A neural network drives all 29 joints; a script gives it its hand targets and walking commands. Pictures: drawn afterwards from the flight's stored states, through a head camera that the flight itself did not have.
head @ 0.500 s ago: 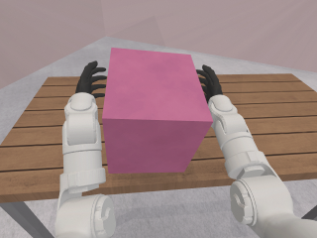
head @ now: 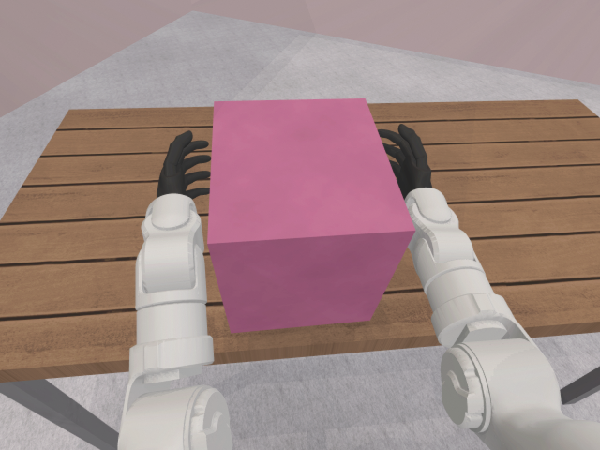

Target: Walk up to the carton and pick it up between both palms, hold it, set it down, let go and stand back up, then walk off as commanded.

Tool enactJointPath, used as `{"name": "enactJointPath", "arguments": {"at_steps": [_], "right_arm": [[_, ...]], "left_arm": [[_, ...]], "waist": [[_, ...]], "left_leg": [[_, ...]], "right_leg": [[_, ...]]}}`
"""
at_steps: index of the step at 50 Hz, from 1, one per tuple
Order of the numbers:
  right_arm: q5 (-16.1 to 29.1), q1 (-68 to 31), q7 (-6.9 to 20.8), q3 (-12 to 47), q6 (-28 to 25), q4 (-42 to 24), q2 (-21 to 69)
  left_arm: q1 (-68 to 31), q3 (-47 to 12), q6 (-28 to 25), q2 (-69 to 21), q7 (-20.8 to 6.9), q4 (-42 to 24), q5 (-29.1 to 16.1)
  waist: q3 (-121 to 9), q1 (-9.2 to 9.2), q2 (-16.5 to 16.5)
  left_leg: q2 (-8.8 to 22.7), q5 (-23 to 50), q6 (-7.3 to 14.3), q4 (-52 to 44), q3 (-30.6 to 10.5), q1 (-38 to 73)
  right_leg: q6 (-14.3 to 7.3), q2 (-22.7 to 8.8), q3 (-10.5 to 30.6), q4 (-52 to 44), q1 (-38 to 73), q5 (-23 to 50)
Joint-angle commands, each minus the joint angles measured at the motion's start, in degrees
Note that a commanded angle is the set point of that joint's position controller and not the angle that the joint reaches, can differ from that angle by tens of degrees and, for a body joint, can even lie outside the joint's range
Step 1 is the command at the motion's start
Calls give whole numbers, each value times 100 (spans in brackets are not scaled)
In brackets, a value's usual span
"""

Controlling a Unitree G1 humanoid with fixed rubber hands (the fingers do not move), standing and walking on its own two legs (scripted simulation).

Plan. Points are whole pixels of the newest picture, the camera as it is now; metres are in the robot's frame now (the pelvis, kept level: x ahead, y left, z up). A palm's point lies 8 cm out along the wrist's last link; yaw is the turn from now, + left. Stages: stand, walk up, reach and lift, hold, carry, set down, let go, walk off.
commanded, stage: set down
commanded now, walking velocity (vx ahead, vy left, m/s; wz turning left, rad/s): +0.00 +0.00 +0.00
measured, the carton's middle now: (296, 217) +0.41 +0.01 +0.09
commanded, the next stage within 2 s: none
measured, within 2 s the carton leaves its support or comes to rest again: neither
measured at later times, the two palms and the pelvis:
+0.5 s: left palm (175, 236) +0.34 +0.16 +0.14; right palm (413, 196) +0.39 -0.14 +0.15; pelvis -0.02 -0.01 +0.00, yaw +0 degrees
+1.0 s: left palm (194, 231) +0.38 +0.15 +0.10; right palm (399, 195) +0.45 -0.15 +0.10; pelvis +0.01 -0.02 +0.00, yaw +0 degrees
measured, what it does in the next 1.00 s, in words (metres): stands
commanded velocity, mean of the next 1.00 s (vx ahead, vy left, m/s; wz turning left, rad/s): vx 0.00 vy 0.00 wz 0.00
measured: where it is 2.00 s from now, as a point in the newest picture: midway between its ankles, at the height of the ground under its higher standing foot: outside the picture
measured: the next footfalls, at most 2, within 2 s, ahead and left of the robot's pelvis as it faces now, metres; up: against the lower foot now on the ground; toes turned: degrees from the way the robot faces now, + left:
none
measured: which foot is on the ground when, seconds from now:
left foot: down 0.00-1.00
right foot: down 0.00-1.00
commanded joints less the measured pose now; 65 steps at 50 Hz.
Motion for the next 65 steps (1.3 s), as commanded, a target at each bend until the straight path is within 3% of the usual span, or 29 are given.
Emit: {"name": "enactJointPath", "arguments": {"at_steps": [1, 5, 7, 9, 10, 12, 13, 16, 18, 21, 23, 24, 26, 29, 32, 34, 37, 40, 41, 42, 45, 46, 48, 50, 55, 56, 59, 63, 65], "right_arm": [[937, -3578, 635, 3062, -773, -3058, 2071], [870, -3391, 511, 3270, -864, -3981, 2169], [659, -3195, 496, 3102, -704, -3514, 2006], [620, -3132, 548, 2937, -372, -2627, 1737], [529, -3361, 574, 2725, -305, -2433, 1778], [356, -3514, 704, 2319, -131, -1677, 1775], [152, -3248, 799, 2010, -20, -1040, 1740], [46, -3375, 1003, 1549, 155, -412, 1721], [-85, -3446, 1135, 1300, 126, -196, 1639], [-139, -3716, 1262, 1268, -211, -433, 1822], [-179, -4048, 1307, 1308, -450, -655, 2094], [-257, -4151, 1413, 1264, -555, -406, 2167], [-224, -4650, 1432, 1352, -947, -1309, 2390], [-284, -4559, 1401, 1374, -1127, -1243, 2420], [-541, -4036, 1368, 1057, -902, -470, 2082], [-412, -3584, 1393, 1033, -747, 70, 1863], [-299, -3528, 1419, 894, -349, 581, 1616], [-195, -3183, 1406, 993, -189, 860, 1532], [-96, -3471, 1382, 1065, -194, 642, 1492], [-26, -3334, 1398, 1281, -224, 426, 1570], [106, -3604, 1321, 1589, -642, -441, 1841], [153, -3804, 1339, 1695, -744, -681, 1803], [180, -3991, 1256, 1957, -1234, -1704, 2124], [320, -3651, 1138, 2458, -1465, -2206, 2305], [266, -3141, 1081, 2273, -1105, -1201, 1745], [289, -3107, 1042, 2307, -1015, -1058, 1768], [209, -3009, 977, 2131, -521, -163, 1793], [108, -3021, 1067, 1956, -330, 38, 1869], [132, -3147, 1071, 2086, -485, -296, 2059]], "left_arm": [[-2357, -3600, -508, -2940, -12, -2639, -1244], [-2401, -4216, -790, -2916, 210, -2696, -1520], [-2562, -4097, -814, -2737, 214, -2305, -1387], [-2365, -3269, -608, -2236, 132, -1673, -893], [-2570, -3181, -499, -2263, 74, -1530, -755], [-2499, -2368, -282, -2084, -127, -808, -450], [-2434, -1986, -239, -1869, -192, -516, -241], [-2430, -1489, -52, -1791, -370, 71, -105], [-2379, -1182, -51, -1802, -436, 326, -124], [-3117, -1508, -353, -2233, -264, -451, -220], [-3725, -1748, -643, -2357, -72, -637, -465], [-4200, -2048, -864, -2725, 112, -847, -601], [-4762, -2730, -1184, -2999, 422, -1228, -1019], [-4288, -2756, -1417, -3217, 666, -603, -953], [-3303, -1855, -1295, -2563, 569, 461, -459], [-2965, -1545, -1107, -2462, 424, 543, -242], [-2619, -881, -683, -2021, 137, 973, -26], [-2375, -886, -572, -2121, 51, 420, -57], [-2342, -862, -528, -2034, 17, 256, -76], [-2282, -763, -549, -2045, 28, 60, -21], [-2513, -1471, -799, -2592, 218, -1197, -394], [-2522, -1545, -919, -2586, 322, -1025, -424], [-2736, -2583, -1308, -3313, 597, -1669, -935], [-2572, -3152, -1622, -3547, 854, -1751, -1146], [-1657, -2424, -1370, -2985, 839, -686, -793], [-1569, -2130, -1240, -2777, 730, -536, -591], [-1309, -1306, -827, -2366, 302, 125, -86], [-1450, -958, -762, -2342, -10, -278, 25], [-1427, -1100, -848, -2396, -29, -664, -16]], "waist": [[-4796, 770, 716], [-5053, 706, 690], [-4628, 465, 639], [-3179, 838, 567], [-2962, 668, 567], [-2069, 917, 403], [-1585, 818, 229], [-1115, 937, 326], [-1193, 921, -10], [-2233, 1087, 441], [-2928, 1156, 400], [-3422, 1127, 594], [-4895, 981, 723], [-4856, 1048, 720], [-3695, 1250, 346], [-2955, 1332, 385], [-1368, 1350, 119], [-1481, 1198, 135], [-1564, 1351, 160], [-1869, 1541, 187], [-3890, 1331, 420], [-4032, 1386, 613], [-5979, 1160, 797], [-6666, 1333, 933], [-4752, 1451, 593], [-4089, 1632, 473], [-2213, 1448, 97], [-2179, 1478, 35], [-2805, 1437, 115]], "left_leg": [[267, 6108, -706, 1190, -376, 2963], [247, 5719, -751, 1173, -381, 2494], [170, 4823, -660, 882, -369, 2208], [158, 3880, -513, 442, -223, 1931], [123, 3379, -458, 244, -219, 2004], [87, 2118, -267, -185, -37, 1393], [74, 1431, -193, -422, -14, 1146], [89, 602, -79, -766, 45, 589], [12, 172, 75, -883, 154, 338], [111, 543, -125, -750, 107, 539], [129, 621, -105, -617, 114, 603], [229, 749, -213, -498, 38, 789], [255, 1593, -349, -106, -50, 1289], [246, 2303, -418, 162, -120, 1515], [239, 1502, -167, -156, 9, 1146], [267, 1745, -148, -215, 80, 1182], [164, 981, 55, -577, 174, 456], [174, 1533, 4, -426, 87, 647], [162, 1591, -19, -408, 62, 553], [136, 1832, -18, -353, 96, 617], [150, 3428, -266, 219, -42, 1148], [182, 3780, -312, 361, -112, 1214], [256, 5375, -550, 983, -240, 1906], [316, 6302, -701, 1363, -260, 1904], [373, 5657, -598, 1080, -189, 1438], [298, 4922, -484, 803, -94, 895], [59, 2892, -204, 9, -55, -109], [38, 1918, -78, -365, -56, -4], [21, 2197, -75, -314, 2, 190]], "right_leg": [[-311, 290, -398, -337, 53, 2572], [-383, 257, -319, -485, -62, 2786], [-182, 155, -287, -407, 77, 2581], [-133, 125, -267, -536, 61, 1688], [28, 140, -349, -462, -71, 1254], [62, -17, -263, -466, -55, 322], [127, -34, -268, -470, -138, -207], [85, -140, -239, -288, 67, -616], [154, -157, -247, -352, 147, -855], [86, -114, -387, -172, 163, -341], [106, -101, -433, -157, -84, -296], [19, -23, -458, -120, -574, -466], [-53, 27, -525, -106, -946, -1], [-108, 136, -509, -200, -1352, 125], [-45, 48, -362, -301, -1027, -153], [-122, 16, -316, -382, -771, -102], [97, -91, -188, -296, -316, -412], [164, -156, -136, -239, -171, 248], [176, -142, -158, -144, -181, 450], [184, -98, -89, -132, -5, 697], [91, 61, -236, 129, 141, 1953], [43, 80, -157, 103, -142, 2071], [-152, 222, -240, 56, -603, 2693], [-355, 244, -164, -109, -876, 3171], [-632, 118, -38, -463, -464, 3326], [-547, 12, 11, -412, -55, 3550], [193, -279, -6, 139, 873, 3751], [389, -366, -68, 258, 805, 3190], [356, -310, -71, 310, 896, 3458]]}}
